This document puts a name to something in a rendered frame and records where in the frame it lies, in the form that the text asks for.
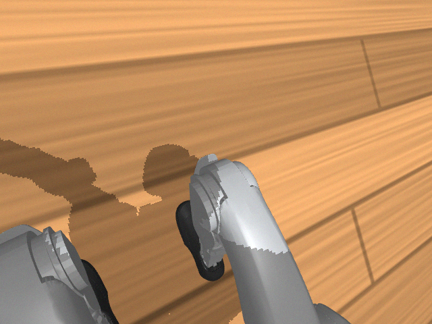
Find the left robot foot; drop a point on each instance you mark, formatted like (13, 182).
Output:
(100, 291)

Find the right robot hand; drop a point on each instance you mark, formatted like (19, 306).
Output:
(328, 316)

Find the right robot foot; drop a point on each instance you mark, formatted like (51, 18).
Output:
(191, 240)

